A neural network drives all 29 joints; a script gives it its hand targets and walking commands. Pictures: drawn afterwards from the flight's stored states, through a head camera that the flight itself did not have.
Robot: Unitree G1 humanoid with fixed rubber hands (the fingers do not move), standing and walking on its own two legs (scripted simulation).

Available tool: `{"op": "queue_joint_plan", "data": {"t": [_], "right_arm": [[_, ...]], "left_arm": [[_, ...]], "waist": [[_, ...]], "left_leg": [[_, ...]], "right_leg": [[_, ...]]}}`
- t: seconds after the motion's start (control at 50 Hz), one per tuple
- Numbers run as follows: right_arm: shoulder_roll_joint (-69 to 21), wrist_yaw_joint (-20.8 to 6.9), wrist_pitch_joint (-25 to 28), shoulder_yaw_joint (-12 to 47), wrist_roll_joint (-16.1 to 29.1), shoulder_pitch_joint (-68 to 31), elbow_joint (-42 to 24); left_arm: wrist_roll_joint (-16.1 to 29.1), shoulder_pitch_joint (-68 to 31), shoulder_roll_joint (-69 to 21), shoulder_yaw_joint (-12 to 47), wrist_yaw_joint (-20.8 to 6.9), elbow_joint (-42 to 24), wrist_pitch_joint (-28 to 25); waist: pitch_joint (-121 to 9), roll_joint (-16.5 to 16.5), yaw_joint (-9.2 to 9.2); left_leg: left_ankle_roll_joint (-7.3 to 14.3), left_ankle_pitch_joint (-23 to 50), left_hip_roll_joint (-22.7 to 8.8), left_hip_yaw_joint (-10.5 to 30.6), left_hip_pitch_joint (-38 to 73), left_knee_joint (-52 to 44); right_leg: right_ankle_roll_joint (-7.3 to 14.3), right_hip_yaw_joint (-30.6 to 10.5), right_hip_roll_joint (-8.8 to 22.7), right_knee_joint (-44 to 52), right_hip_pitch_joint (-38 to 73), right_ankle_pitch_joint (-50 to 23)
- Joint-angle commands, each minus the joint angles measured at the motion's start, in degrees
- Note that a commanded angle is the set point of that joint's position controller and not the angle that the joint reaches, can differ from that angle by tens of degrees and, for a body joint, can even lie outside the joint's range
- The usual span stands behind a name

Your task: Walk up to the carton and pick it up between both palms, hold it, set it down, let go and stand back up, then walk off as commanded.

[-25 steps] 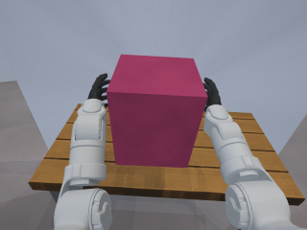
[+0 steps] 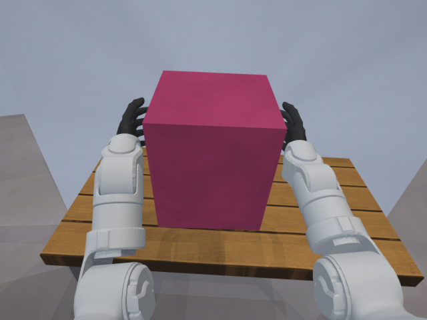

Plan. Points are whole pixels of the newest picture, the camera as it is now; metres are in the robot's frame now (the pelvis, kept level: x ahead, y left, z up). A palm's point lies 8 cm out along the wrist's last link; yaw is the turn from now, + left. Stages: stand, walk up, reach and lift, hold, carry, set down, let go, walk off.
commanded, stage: hold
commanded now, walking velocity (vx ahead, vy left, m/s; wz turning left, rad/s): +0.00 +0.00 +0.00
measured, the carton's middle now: (212, 151) +0.43 +0.00 +0.17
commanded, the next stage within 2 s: none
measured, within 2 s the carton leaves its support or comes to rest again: neither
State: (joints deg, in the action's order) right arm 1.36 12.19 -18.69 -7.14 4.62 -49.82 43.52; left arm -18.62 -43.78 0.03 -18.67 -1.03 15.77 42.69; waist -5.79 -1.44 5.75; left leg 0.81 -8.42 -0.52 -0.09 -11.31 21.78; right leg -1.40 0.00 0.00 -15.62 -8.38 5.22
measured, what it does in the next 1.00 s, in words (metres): stands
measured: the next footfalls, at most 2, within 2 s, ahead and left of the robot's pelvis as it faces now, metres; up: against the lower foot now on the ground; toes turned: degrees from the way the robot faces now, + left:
none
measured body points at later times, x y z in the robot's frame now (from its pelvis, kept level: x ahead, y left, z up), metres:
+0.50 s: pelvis +0.00 +0.00 +0.00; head -0.05 +0.02 +0.45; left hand +0.40 +0.15 +0.22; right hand +0.40 -0.15 +0.22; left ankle +0.04 +0.11 -0.75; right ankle +0.04 -0.14 -0.75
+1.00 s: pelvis +0.00 +0.00 +0.00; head -0.05 +0.02 +0.45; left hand +0.40 +0.15 +0.23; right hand +0.40 -0.15 +0.22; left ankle +0.04 +0.11 -0.75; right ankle +0.04 -0.14 -0.75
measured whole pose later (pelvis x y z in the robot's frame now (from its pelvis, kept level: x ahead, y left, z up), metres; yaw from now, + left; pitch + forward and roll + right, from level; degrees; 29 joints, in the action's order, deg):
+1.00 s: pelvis +0.00 +0.00 +0.00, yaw +0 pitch -2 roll -1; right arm 1.4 12.4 -20.5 -7.1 4.7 -49.8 42.0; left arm -18.7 -43.8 0.0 -18.7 -1.3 15.2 43.5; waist -5.8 -1.4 5.7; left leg 0.8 -8.4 -0.5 -0.1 -11.3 21.8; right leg -1.4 0.0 0.0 -15.6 -8.4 5.2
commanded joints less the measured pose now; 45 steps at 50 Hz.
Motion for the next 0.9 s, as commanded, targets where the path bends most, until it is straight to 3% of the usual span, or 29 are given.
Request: {"op": "queue_joint_plan", "data": {"t": [0.0, 0.2, 0.42, 0.54, 0.66, 0.78, 0.86, 0.88], "right_arm": [[-29.87, -8.22, 1.59, 20.37, 12.62, -45.54, -24.74], [-30.56, -8.11, 1.24, 22.24, 14.24, -46.33, -26.81], [-30.66, -8.13, 0.82, 21.67, 13.81, -47.08, -26.74], [-31.11, -7.88, 0.77, 22.75, 14.61, -46.6, -27.85], [-30.66, -8.01, 0.28, 22.24, 14.56, -46.52, -26.84], [-30.62, -7.9, 0.17, 21.49, 14.42, -46.11, -26.84], [-31.06, -8.07, 0.26, 21.97, 13.99, -47.31, -26.8], [-31.33, -8.07, 0.34, 21.61, 14.23, -46.45, -26.23]], "left_arm": [[5.68, -34.56, -32.66, 19.34, -8.65, -4.03, -1.78], [6.65, -35.38, -32.6, 20.43, -8.41, -5.59, -2.09], [6.3, -35.53, -32.49, 19.67, -8.69, -4.44, -1.76], [6.38, -35.2, -32.89, 20.57, -8.49, -6.45, -1.57], [6.25, -35.64, -32.23, 19.99, -8.77, -6.05, -1.65], [6.57, -35.78, -32.84, 20.4, -8.93, -6.37, -1.64], [6.45, -36.46, -32.07, 19.66, -8.98, -5.16, -2.03], [6.25, -36.69, -32.36, 19.7, -8.88, -6.1, -1.98]], "waist": [[-19.02, 3.54, -4.74], [-22.39, 3.35, -4.79], [-21.01, 3.34, -5.39], [-22.52, 3.77, -4.88], [-21.85, 3.7, -5.28], [-22.34, 3.84, -4.37], [-21.86, 2.92, -5.2], [-22.02, 4.0, -5.02]], "left_leg": [[-0.82, 6.01, 2.48, -0.82, 12.11, -5.57], [-1.19, 10.28, 2.54, -0.75, 13.77, -4.01], [-1.01, 7.36, 2.52, -0.74, 12.39, -4.98], [-1.37, 11.17, 2.73, -0.73, 13.6, -3.91], [-1.43, 9.26, 2.53, -0.91, 12.97, -4.41], [-1.55, 9.67, 2.35, -0.56, 13.71, -4.02], [-0.98, 7.3, 2.62, -0.87, 12.44, -4.76], [-1.11, 7.76, 2.57, -0.87, 12.61, -4.74]], "right_leg": [[0.08, 4.57, -5.34, 0.49, 17.21, 2.44], [0.08, 4.13, -5.35, 0.32, 17.98, -0.16], [-0.04, 4.28, -5.34, 0.19, 17.45, 1.99], [0.01, 4.06, -5.37, -0.06, 18.48, -1.09], [0.05, 4.13, -5.38, -0.06, 17.98, 0.91], [-0.01, 4.05, -5.42, 0.1, 17.84, 0.36], [-0.1, 3.9, -5.17, 0.28, 18.26, 1.71], [-0.04, 4.16, -5.28, -0.09, 17.95, 1.48]]}}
